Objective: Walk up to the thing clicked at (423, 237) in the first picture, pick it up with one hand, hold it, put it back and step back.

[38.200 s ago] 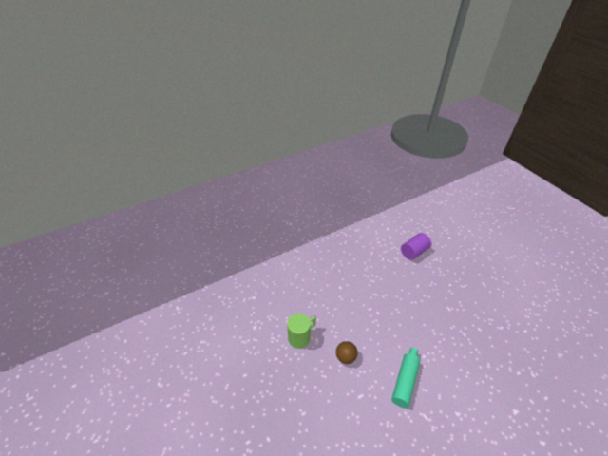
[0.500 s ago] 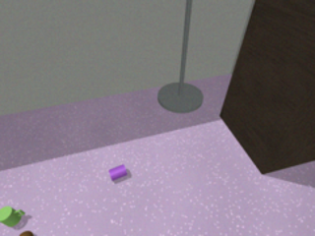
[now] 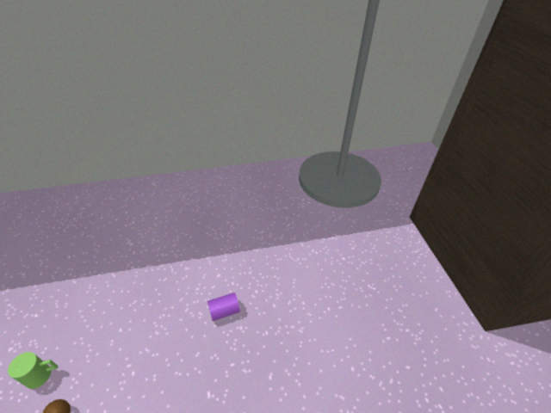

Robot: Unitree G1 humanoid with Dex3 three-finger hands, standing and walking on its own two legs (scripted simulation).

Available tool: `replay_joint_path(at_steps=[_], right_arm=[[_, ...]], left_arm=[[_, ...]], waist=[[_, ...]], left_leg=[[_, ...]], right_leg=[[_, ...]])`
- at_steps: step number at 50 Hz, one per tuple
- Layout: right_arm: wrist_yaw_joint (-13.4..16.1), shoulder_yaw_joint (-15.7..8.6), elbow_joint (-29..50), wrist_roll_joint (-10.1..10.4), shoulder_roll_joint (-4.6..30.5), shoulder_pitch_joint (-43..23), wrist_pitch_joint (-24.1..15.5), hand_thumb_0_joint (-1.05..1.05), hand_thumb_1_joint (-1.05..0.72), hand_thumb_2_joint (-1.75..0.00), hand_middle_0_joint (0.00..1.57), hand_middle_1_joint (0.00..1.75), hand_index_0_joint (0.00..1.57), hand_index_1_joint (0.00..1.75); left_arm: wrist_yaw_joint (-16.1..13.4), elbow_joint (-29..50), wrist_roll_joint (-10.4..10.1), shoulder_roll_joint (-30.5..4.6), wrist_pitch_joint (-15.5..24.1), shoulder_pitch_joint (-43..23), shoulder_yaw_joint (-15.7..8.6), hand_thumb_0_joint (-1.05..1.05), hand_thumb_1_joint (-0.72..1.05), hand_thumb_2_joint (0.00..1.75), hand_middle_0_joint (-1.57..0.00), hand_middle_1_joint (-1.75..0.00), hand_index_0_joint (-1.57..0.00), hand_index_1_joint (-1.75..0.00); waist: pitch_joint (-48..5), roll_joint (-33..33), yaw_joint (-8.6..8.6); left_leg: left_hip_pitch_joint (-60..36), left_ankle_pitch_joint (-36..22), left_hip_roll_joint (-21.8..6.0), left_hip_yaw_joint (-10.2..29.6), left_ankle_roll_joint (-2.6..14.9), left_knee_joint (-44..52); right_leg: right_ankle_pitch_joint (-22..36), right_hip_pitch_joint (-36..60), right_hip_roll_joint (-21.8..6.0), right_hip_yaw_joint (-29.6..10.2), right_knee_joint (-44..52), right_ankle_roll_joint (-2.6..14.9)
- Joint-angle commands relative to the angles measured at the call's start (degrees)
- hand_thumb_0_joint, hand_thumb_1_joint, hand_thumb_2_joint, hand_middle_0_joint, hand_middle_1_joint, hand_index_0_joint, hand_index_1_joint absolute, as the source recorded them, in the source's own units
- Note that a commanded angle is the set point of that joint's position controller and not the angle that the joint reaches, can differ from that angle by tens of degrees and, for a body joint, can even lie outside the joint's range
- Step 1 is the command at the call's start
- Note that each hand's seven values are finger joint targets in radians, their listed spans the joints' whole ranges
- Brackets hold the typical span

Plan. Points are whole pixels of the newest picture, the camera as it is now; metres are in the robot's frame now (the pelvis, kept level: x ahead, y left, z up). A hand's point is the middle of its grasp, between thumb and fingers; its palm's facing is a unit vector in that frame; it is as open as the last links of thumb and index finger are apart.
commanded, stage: walk up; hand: left
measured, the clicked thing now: (223, 306) +0.71 +0.22 -0.73
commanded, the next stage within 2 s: none
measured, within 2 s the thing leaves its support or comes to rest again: neither
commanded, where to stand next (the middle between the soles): +0.32 -0.01 m, yaw -1 degrees
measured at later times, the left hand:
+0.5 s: hand (130, 361) +0.28 +0.28 -0.14, palm faces -0.13 -0.92 -0.37, open 7.4 cm
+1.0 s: hand (164, 321) +0.37 +0.25 -0.18, palm faces -0.03 -0.94 -0.33, open 7.4 cm
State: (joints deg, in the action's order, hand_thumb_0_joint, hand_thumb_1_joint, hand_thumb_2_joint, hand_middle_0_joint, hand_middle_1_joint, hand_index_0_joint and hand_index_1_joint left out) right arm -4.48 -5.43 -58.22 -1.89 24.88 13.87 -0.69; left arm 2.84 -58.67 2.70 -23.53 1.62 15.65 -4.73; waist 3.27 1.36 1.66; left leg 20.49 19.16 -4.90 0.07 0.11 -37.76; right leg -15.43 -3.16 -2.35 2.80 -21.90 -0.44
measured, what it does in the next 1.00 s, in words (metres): walks ahead: left foot, then right foot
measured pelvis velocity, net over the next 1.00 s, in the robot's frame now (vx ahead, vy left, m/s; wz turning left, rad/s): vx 0.27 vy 0.00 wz -0.03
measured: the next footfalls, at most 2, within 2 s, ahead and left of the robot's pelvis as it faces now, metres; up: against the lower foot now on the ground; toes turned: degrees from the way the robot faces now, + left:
left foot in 0.04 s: +0.13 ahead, +0.15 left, +0.00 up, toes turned +3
right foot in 0.50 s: +0.31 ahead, -0.12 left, +0.00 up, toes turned -6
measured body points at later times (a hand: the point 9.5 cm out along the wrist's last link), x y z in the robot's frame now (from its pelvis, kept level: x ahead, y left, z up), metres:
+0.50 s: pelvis +0.17 +0.01 -0.01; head +0.19 +0.00 +0.44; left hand +0.28 +0.33 -0.12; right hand +0.16 -0.31 -0.13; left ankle +0.09 +0.14 -0.74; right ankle +0.26 -0.12 -0.74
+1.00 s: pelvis +0.27 +0.00 -0.02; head +0.32 +0.02 +0.42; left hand +0.37 +0.30 -0.16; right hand +0.36 -0.32 -0.12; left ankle +0.36 +0.10 -0.74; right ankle +0.25 -0.13 -0.70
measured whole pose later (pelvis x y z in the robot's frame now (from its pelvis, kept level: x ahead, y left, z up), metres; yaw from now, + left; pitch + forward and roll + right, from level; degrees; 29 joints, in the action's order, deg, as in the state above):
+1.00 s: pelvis +0.27 +0.00 -0.02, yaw -2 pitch -3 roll +0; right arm 0.4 -1.3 -49.0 -0.6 20.7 10.9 -1.7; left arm -0.2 -49.0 -1.1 -23.0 -2.6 9.6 -1.6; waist 9.7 -3.1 0.8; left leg 22.6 12.9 -0.2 -1.1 1.6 -38.7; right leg -32.3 -20.4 1.5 -2.0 -56.0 1.5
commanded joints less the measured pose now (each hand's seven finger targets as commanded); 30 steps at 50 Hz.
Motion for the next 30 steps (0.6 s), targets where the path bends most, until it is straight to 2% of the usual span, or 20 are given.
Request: replay_joint_path(at_steps=[1,2,3,4,5,7,8,10,12,15,17,19,23,24,25,26,27,28,29,30], right_arm=[[1.5,-4.5,-0.1,-0.5,10.2,13.9,-1.9,0.00,-0.90,-0.90,0.20,0.30,0.20,0.30],[2.2,-5.4,-0.3,-1.0,13.7,17.9,-2.3,0.00,-0.90,-0.90,0.20,0.30,0.20,0.30],[2.8,-5.3,1.6,-1.9,17.2,17.2,-3.0,0.00,-0.90,-0.90,0.20,0.30,0.20,0.30],[3.0,-5.2,5.4,-0.7,19.2,7.3,-3.3,0.00,-0.90,-0.90,0.20,0.30,0.20,0.30],[2.8,-5.2,6.9,0.1,20.7,3.5,-3.5,0.00,-0.90,-0.90,0.20,0.30,0.20,0.30],[3.1,-3.6,8.6,0.3,16.3,0.6,-4.2,0.00,-0.90,-0.90,0.20,0.30,0.20,0.30],[3.2,-3.1,9.3,0.4,14.4,0.1,-4.7,0.00,-0.90,-0.90,0.20,0.30,0.20,0.30],[3.3,-2.8,8.8,0.8,13.1,2.9,-5.3,0.00,-0.90,-0.90,0.20,0.30,0.20,0.30],[3.4,-2.8,9.3,0.9,13.1,3.7,-5.5,0.00,-0.90,-0.90,0.20,0.30,0.20,0.30],[3.4,-2.9,10.2,1.0,13.8,6.2,-5.7,0.00,-0.90,-0.90,0.20,0.30,0.20,0.30],[3.4,-2.9,10.3,1.2,13.6,8.4,-5.6,0.00,-0.90,-0.90,0.20,0.30,0.20,0.30],[3.4,-2.7,10.7,1.2,13.6,9.4,-5.4,0.00,-0.90,-0.90,0.20,0.30,0.20,0.30],[3.8,-2.5,13.0,1.1,13.5,7.7,-4.5,0.00,-0.90,-0.90,0.20,0.30,0.20,0.30],[3.9,-2.2,13.8,1.4,12.7,7.6,-4.4,0.00,-0.90,-0.90,0.20,0.30,0.20,0.30],[4.0,-0.9,14.1,1.8,9.9,9.6,-4.3,0.00,-0.90,-0.90,0.20,0.30,0.20,0.30],[4.2,0.1,15.0,2.2,7.1,11.6,-4.5,0.00,-0.90,-0.90,0.20,0.30,0.20,0.30],[4.4,1.3,15.6,2.3,5.1,13.4,-4.4,0.00,-0.90,-0.90,0.20,0.30,0.20,0.30],[5.1,-0.1,14.6,2.0,10.7,10.8,-4.1,0.00,-0.90,-0.90,0.20,0.30,0.20,0.30],[5.4,-0.4,14.0,2.0,11.5,8.9,-4.1,0.00,-0.90,-0.90,0.20,0.30,0.20,0.30],[5.3,-0.4,13.6,2.4,10.9,7.9,-4.3,0.00,-0.90,-0.90,0.20,0.30,0.20,0.30]], left_arm=[[-0.4,9.1,-0.1,-11.2,0.6,-10.4,-2.2,0.00,0.90,0.90,-0.20,-0.30,-0.20,-0.30],[-0.3,9.2,-0.5,-7.1,0.3,-6.4,-0.9,0.00,0.90,0.90,-0.20,-0.30,-0.20,-0.30],[-0.4,9.4,-0.9,-4.6,0.2,-3.8,0.0,0.00,0.90,0.90,-0.20,-0.30,-0.20,-0.30],[-1.0,8.5,-1.6,-9.9,-0.2,-1.4,-1.2,0.00,0.90,0.90,-0.20,-0.30,-0.20,-0.30],[-1.0,8.1,-1.8,-12.2,-0.2,-1.0,-1.5,0.00,0.90,0.90,-0.20,-0.30,-0.20,-0.30],[-1.0,5.8,-2.3,-14.5,0.2,1.5,-2.1,0.00,0.90,0.90,-0.20,-0.30,-0.20,-0.30],[-0.8,4.5,-2.4,-14.5,0.2,4.0,-2.2,0.00,0.90,0.90,-0.20,-0.30,-0.20,-0.30],[-0.3,4.5,-2.1,-13.5,0.0,3.7,-2.1,0.00,0.90,0.90,-0.20,-0.30,-0.20,-0.30],[0.3,6.3,-1.8,-12.5,-0.2,1.9,-1.9,0.00,0.90,0.90,-0.20,-0.30,-0.20,-0.30],[1.0,9.1,-1.5,-11.5,0.0,-2.5,-1.8,0.00,0.90,0.90,-0.20,-0.30,-0.20,-0.30],[1.5,10.8,-1.3,-10.2,0.3,-6.5,-1.5,0.00,0.90,0.90,-0.20,-0.30,-0.20,-0.30],[1.7,12.3,-1.3,-9.3,0.6,-8.4,-1.3,0.00,0.90,0.90,-0.20,-0.30,-0.20,-0.30],[1.4,12.1,-1.5,-8.2,1.2,-4.4,-1.8,0.00,0.90,0.90,-0.20,-0.30,-0.20,-0.30],[1.1,10.9,-1.7,-8.8,1.5,-0.4,-2.3,0.00,0.90,0.90,-0.20,-0.30,-0.20,-0.30],[0.5,9.7,-1.4,-11.2,2.1,3.8,-3.2,0.00,0.90,0.90,-0.20,-0.30,-0.20,-0.30],[-0.1,9.7,-0.9,-14.5,2.3,8.5,-4.6,0.00,0.90,0.90,-0.20,-0.30,-0.20,-0.30],[-0.6,11.3,-1.3,-17.0,2.4,8.5,-4.8,0.00,0.90,0.90,-0.20,-0.30,-0.20,-0.30],[-0.7,11.5,-2.2,-17.8,2.0,7.7,-5.0,0.00,0.90,0.90,-0.20,-0.30,-0.20,-0.30],[-1.0,11.8,-3.0,-16.7,1.7,7.3,-4.7,0.00,0.90,0.90,-0.20,-0.30,-0.20,-0.30],[-1.3,12.1,-3.3,-14.7,1.6,6.1,-4.0,0.00,0.90,0.90,-0.20,-0.30,-0.20,-0.30]], waist=[[-0.9,-1.0,-9.62],[-1.2,12.7,-10.88],[0.9,19.1,-9.59],[3.2,10.6,-5.43],[6.0,10.1,-4.25],[5.3,5.8,-1.63],[4.7,6.4,-0.79],[4.9,5.9,-1.64],[5.8,5.7,-1.84],[6.0,5.3,-3.46],[5.3,4.5,-5.01],[4.7,5.3,-5.44],[0.0,5.6,-2.81],[-2.7,2.1,-0.47],[-6.8,-3.8,1.15],[-11.4,-13.2,3.08],[-10.8,-19.8,2.30],[-7.9,-15.7,3.72],[-5.0,-12.4,3.68],[-2.3,-9.7,2.84]], left_leg=[[-27.8,-5.0,3.7,-3.3,-0.40,6.1],[-28.6,10.9,-1.5,6.6,1.56,15.0],[-21.2,31.0,-13.6,32.3,4.87,26.0],[-11.0,37.6,-17.8,39.4,8.86,32.7],[-5.8,39.8,-19.6,41.1,11.35,34.4],[-7.5,25.3,-14.8,27.7,10.67,29.6],[-8.6,18.4,-11.7,20.5,8.76,28.2],[-7.9,9.9,-10.2,15.2,8.80,27.9],[-8.7,5.4,-9.9,11.2,9.67,28.5],[-11.3,0.9,-11.0,9.0,11.73,27.9],[-13.6,-5.7,-9.8,6.2,11.13,25.8],[-14.8,-12.8,-9.3,4.6,10.61,23.3],[-14.6,-25.0,-9.3,2.6,9.74,14.0],[-13.3,-28.5,-8.0,1.2,8.30,6.9],[-10.7,-28.4,-4.1,-1.9,6.45,-3.6],[-3.2,-17.8,-0.6,-3.7,4.03,-17.9],[10.6,10.3,7.1,-3.1,1.94,-25.3],[13.1,14.3,5.4,-0.4,2.15,-30.0],[12.5,13.3,4.3,2.7,1.93,-32.5],[11.5,11.4,3.8,4.7,1.87,-33.0]], right_leg=[[-22.6,-29.9,-4.6,-2.6,-10.1,7.00],[-23.9,-35.0,1.3,0.3,-27.5,6.19],[-20.6,-40.0,7.2,-6.6,-42.9,4.21],[-15.3,-35.8,4.3,-11.2,-44.8,4.52],[-13.1,-33.1,1.5,-12.7,-44.9,4.97],[-6.5,-31.9,-0.6,-12.9,-43.5,3.50],[-3.9,-30.6,-1.0,-12.4,-40.6,3.21],[-0.9,-28.4,-0.7,-10.5,-37.8,1.64],[1.2,-28.4,-1.0,-9.0,-32.5,0.35],[2.8,-28.7,-2.4,-7.0,-25.5,-0.07],[4.2,-28.2,-2.3,-4.8,-20.5,0.65],[4.7,-26.3,-2.0,-2.6,-16.5,1.39],[3.3,-15.6,0.2,0.5,-10.7,3.19],[5.8,-8.3,1.2,0.3,-6.5,3.95],[5.8,0.3,2.0,0.0,-4.5,5.07],[6.1,8.1,-7.7,-12.9,-2.5,8.03],[8.2,14.8,-18.2,-31.3,0.7,13.43],[11.6,11.3,-22.0,-36.6,1.9,19.21],[16.6,6.3,-20.9,-32.7,1.9,19.73],[22.8,2.0,-18.6,-25.8,1.8,18.75]])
